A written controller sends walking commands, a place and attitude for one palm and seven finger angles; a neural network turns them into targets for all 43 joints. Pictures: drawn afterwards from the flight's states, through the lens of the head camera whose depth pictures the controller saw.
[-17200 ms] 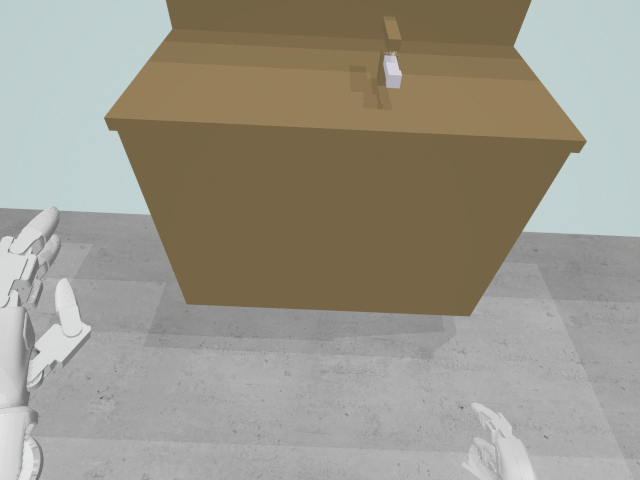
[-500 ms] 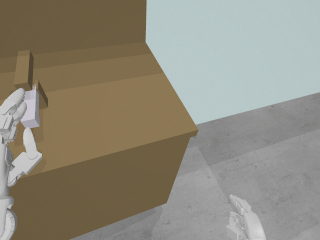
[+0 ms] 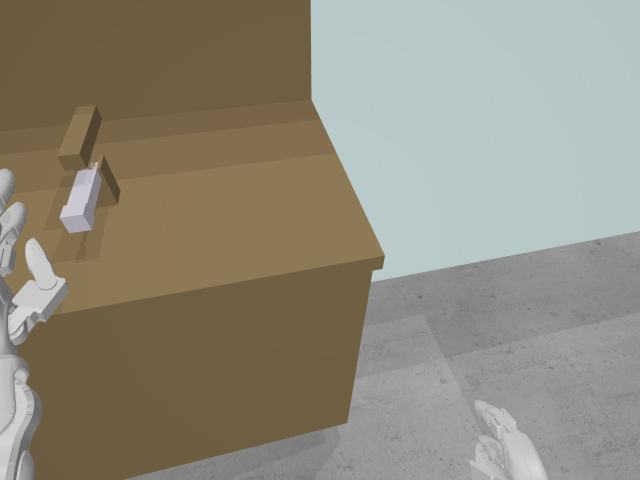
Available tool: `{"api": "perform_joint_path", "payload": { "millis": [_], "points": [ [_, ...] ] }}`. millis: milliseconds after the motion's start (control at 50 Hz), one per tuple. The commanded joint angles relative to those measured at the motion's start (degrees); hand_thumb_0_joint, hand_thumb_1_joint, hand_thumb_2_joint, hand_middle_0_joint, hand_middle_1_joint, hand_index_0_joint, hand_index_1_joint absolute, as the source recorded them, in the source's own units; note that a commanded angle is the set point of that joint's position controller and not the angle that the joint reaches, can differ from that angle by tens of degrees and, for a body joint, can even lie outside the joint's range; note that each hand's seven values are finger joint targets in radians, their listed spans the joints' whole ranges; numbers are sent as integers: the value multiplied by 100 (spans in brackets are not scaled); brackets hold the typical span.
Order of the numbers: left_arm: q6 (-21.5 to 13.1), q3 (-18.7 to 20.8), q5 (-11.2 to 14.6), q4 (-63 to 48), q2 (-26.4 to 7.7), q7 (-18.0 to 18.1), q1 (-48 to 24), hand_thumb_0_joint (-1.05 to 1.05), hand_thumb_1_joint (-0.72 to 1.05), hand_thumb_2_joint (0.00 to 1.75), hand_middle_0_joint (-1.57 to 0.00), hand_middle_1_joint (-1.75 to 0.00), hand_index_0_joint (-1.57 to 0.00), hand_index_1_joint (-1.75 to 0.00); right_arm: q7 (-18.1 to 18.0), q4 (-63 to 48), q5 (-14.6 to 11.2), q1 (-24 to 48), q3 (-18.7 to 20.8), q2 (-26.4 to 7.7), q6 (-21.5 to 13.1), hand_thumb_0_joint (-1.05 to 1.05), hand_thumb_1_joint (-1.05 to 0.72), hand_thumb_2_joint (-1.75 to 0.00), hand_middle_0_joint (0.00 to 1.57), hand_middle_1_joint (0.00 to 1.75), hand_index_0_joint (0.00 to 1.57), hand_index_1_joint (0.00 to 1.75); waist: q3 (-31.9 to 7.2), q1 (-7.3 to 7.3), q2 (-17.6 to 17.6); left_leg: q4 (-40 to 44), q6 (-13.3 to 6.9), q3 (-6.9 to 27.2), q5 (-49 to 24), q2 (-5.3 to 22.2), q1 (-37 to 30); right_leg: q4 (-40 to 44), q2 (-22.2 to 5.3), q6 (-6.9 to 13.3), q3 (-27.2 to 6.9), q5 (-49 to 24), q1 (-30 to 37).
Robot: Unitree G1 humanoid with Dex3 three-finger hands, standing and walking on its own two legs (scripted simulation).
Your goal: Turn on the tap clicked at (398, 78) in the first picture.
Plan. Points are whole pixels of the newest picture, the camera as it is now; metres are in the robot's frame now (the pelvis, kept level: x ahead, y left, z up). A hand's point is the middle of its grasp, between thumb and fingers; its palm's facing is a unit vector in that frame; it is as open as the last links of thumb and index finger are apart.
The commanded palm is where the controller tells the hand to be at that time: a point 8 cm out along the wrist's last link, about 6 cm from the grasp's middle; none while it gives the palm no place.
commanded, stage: turn the palm inward beside the body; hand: left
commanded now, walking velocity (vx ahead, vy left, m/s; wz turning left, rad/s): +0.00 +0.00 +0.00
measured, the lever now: (77, 217) +0.37 +0.39 +0.12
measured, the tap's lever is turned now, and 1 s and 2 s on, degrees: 0 0 0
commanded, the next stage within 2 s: reach beside the lever's end, fingers flat in 1.70 s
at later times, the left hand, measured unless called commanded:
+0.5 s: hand (106, 291) +0.24 +0.26 +0.16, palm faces +0.45 -0.86 -0.23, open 7.4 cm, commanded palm +0.18 +0.30 +0.18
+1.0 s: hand (74, 321) +0.20 +0.27 +0.16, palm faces +0.50 -0.86 -0.14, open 7.4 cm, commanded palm +0.14 +0.30 +0.17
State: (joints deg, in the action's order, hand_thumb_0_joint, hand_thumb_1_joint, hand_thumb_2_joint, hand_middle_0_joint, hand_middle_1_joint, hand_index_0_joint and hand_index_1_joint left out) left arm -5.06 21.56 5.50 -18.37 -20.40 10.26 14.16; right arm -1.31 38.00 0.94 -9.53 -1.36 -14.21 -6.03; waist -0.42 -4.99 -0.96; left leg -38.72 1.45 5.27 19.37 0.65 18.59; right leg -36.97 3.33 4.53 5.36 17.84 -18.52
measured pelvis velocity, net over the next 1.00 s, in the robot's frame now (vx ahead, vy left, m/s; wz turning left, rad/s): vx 0.01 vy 0.03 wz -0.01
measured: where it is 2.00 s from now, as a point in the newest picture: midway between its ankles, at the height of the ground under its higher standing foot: outside the picture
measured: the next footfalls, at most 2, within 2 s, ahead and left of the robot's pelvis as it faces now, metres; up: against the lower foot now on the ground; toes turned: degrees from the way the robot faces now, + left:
none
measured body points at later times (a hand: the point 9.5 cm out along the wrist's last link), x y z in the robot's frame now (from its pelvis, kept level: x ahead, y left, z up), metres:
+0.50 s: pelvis +0.04 +0.02 +0.00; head +0.04 +0.00 +0.45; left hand +0.21 +0.30 +0.17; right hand +0.23 -0.22 -0.09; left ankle +0.02 +0.15 -0.72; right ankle +0.03 -0.06 -0.72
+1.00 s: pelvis +0.01 +0.03 +0.00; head -0.02 +0.02 +0.45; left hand +0.17 +0.31 +0.17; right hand +0.21 -0.17 -0.07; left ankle +0.02 +0.15 -0.72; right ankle +0.03 -0.06 -0.72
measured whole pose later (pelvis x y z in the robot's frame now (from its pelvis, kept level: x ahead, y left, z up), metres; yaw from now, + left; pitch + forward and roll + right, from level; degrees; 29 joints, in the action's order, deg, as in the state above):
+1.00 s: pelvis +0.01 +0.03 +0.00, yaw -1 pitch -2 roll +0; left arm 8.4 12.9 9.9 -31.6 -12.8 12.6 25.8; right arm -4.3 37.9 0.3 -9.4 -3.3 -12.1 -8.9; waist -2.1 -5.5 -1.9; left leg -36.9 -0.2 2.9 18.8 -1.9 15.9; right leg -36.8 0.5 2.1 3.1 18.0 -16.8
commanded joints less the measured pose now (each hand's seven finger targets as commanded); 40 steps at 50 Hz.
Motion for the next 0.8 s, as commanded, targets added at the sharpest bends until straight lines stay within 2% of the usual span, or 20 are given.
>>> {"api": "perform_joint_path", "payload": {
  "millis": [0,60,80,120,160,180,200,220,260,280,300,340,400,460,480,520,580,700,760,780],
  "points": [
    [393,-270,107,-1016,-951,-413,-1139,0,90,90,-20,-30,-20,-30,-263,-808,-156,992,210,-614,-327,0,-90,-90,20,30,20,30,-123,355,-222,239,-193,-327,436,-155,469,1767,-1053,-574,-1797,1713,243],
    [612,90,220,-1173,-1135,-445,-908,0,90,90,-20,-30,-20,-30,-352,-793,-164,1179,262,-603,-300,0,-90,-90,20,30,20,30,-320,162,602,155,-147,-113,266,-65,639,1680,-1253,-772,-1979,1407,537],
    [578,391,266,-1172,-1296,-374,-779,0,90,90,-20,-30,-20,-30,-358,-759,-177,1214,271,-592,-303,0,-90,-90,20,30,20,30,-335,85,753,154,-147,-99,170,-57,611,1642,-1213,-781,-1941,1265,576],
    [367,697,445,-1258,-1207,-261,-346,0,90,90,-20,-30,-20,-30,-334,-751,-149,1141,318,-544,-314,0,-90,-90,20,30,20,30,-640,-15,1133,131,-122,-24,-8,-38,723,1374,-1264,-868,-1927,330,876],
    [167,846,523,-1497,-1136,-147,132,0,90,90,-20,-30,-20,-30,-267,-758,-134,1024,343,-538,-294,0,-90,-90,20,30,20,30,-1129,-98,944,143,-154,-80,-458,-86,633,901,-1171,-864,-1693,-1312,1196],
    [121,1111,518,-1639,-1355,-59,251,0,90,90,-20,-30,-20,-30,-241,-754,-141,962,352,-555,-280,0,-90,-90,20,30,20,30,-1437,-175,686,163,-166,-160,-685,-124,508,687,-1084,-849,-1561,-1915,1370],
    [62,870,508,-1785,-1088,-25,323,0,90,90,-20,-30,-20,-30,-208,-791,-144,857,341,-514,-293,0,-90,-90,20,30,20,30,-1498,-112,502,167,-196,-230,-1121,-164,384,455,-997,-811,-1321,-2777,1373],
    [38,903,499,-1737,-1028,-19,650,0,90,90,-20,-30,-20,-30,-180,-792,-138,685,344,-513,-306,0,-90,-90,20,30,20,30,-1611,-118,291,184,-215,-328,-1418,-196,215,311,-890,-785,-1124,-3320,1393],
    [63,714,477,-1822,-876,-100,798,0,90,90,-20,-30,-20,-30,-167,-820,-147,529,316,-545,-327,0,-90,-90,20,30,20,30,-1476,-23,-19,175,-264,-446,-1744,-249,8,211,-774,-746,-888,-3845,1209],
    [121,679,438,-1851,-889,-130,848,0,90,90,-20,-30,-20,-30,-181,-807,-162,510,313,-574,-339,0,-90,-90,20,30,20,30,-1351,-1,-91,169,-286,-477,-1828,-247,-33,212,-724,-714,-806,-3818,1116],
    [149,446,456,-1930,-684,-196,746,0,90,90,-20,-30,-20,-30,-188,-844,-153,484,297,-577,-368,0,-90,-90,20,30,20,30,-1239,73,-82,178,-302,-468,-1874,-247,-75,228,-721,-711,-739,-3817,1008],
    [192,232,479,-2008,-561,-311,607,0,90,90,-20,-30,-20,-30,-234,-870,-172,448,298,-606,-439,0,-90,-90,20,30,20,30,-947,127,-135,254,-327,-425,-1841,-231,-135,305,-622,-629,-632,-3256,746],
    [115,133,476,-2189,-517,-332,444,0,90,90,-20,-30,-20,-30,-306,-872,-152,385,322,-639,-598,0,-90,-90,20,30,20,30,-921,154,67,288,-348,-362,-1892,-224,-265,324,-535,-555,-518,-2845,608],
    [49,68,431,-2360,-463,-264,572,0,90,90,-20,-30,-20,-30,-317,-927,-109,372,331,-624,-668,0,-90,-90,20,30,20,30,-1171,57,63,346,-324,-325,-2050,-239,-351,233,-456,-461,-382,-2520,625],
    [48,161,386,-2438,-561,-185,575,0,90,90,-20,-30,-20,-30,-320,-922,-116,415,320,-614,-690,0,-90,-90,20,30,20,30,-1160,1,-106,373,-306,-342,-2079,-242,-363,233,-413,-402,-353,-2276,601],
    [90,84,383,-2318,-380,-83,786,0,90,90,-20,-30,-20,-30,-298,-934,-95,406,305,-575,-694,0,-90,-90,20,30,20,30,-1132,-23,-2,428,-257,-306,-2116,-220,-339,220,-390,-365,-280,-2077,577],
    [296,121,367,-2346,-370,27,808,0,90,90,-20,-30,-20,-30,-296,-935,-121,530,275,-573,-646,0,-90,-90,20,30,20,30,-991,-72,-206,537,-181,-283,-2071,-179,-307,267,-352,-306,-221,-1706,523],
    [766,-280,388,-2397,-38,106,544,0,90,90,-20,-30,-20,-30,-340,-970,-137,749,170,-539,-601,0,-90,-90,20,30,20,30,-603,17,-179,795,-149,-185,-1310,-128,-248,493,-335,-294,-181,-805,293],
    [875,-313,374,-2492,-66,143,495,0,90,90,-20,-30,-20,-30,-368,-994,-110,828,133,-528,-610,0,-90,-90,20,30,20,30,-553,-4,-76,896,-167,-136,-984,-135,-210,573,-323,-292,-193,-496,305],
    [889,-229,340,-2607,-172,172,463,0,90,90,-20,-30,-20,-30,-382,-993,-114,891,115,-520,-616,0,-90,-90,20,30,20,30,-598,-34,-286,924,-149,-144,-955,-142,-242,576,-317,-280,-203,-450,314]
  ]
}}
